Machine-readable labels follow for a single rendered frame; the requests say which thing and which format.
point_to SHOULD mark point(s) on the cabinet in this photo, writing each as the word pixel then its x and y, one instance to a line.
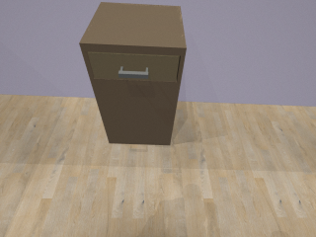
pixel 136 111

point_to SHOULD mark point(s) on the handle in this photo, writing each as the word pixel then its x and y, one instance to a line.
pixel 133 74

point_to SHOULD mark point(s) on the drawer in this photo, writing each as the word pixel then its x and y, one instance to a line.
pixel 160 67

